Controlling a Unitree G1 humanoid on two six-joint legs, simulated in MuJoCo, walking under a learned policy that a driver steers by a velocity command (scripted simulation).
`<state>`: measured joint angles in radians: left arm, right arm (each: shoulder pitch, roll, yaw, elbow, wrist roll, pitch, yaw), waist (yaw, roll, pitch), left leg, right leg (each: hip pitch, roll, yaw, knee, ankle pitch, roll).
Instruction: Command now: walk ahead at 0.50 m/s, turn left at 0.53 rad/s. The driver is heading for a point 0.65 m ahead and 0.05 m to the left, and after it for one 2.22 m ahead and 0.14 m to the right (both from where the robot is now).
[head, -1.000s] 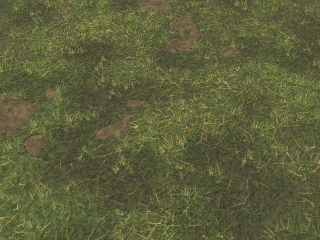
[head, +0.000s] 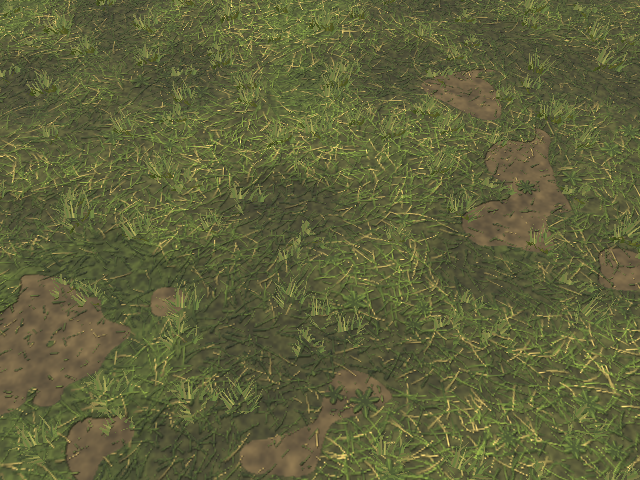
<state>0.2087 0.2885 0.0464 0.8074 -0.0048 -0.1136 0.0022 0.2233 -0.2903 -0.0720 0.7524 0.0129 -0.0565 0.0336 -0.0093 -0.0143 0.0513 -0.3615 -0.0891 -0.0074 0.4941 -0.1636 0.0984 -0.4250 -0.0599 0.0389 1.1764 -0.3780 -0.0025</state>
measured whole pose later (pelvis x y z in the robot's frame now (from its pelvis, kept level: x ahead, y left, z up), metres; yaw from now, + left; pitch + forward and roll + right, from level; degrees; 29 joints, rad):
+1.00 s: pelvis +0.53 +0.09 +0.01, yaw +10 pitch +1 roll +0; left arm 0.31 0.31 0.06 0.84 -0.03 -0.05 0.00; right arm 0.20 -0.25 -0.05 0.72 -0.01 -0.09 0.02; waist 0.01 -0.05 0.02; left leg -0.28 -0.01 0.08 0.44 -0.18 0.04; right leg -0.49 -0.06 0.04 1.13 -0.34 -0.01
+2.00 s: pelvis +1.10 +0.08 +0.00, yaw -18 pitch +1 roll +1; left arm 0.31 0.29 0.05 0.74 -0.01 -0.05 0.00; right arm 0.23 -0.27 -0.05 0.76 -0.01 -0.10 0.03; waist 0.00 -0.04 0.02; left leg -0.32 -0.05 0.02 0.47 -0.17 0.04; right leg -0.42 0.01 0.06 1.16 -0.37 -0.03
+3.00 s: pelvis +1.63 -0.09 +0.00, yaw -18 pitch +2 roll -1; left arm 0.35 0.29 0.05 0.88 -0.03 -0.07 0.00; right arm 0.12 -0.27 -0.04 0.77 0.01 -0.08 0.03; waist 0.03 -0.02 0.03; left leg -0.41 -0.01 0.04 0.53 -0.16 0.05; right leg -0.29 -0.01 0.03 1.09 -0.45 -0.03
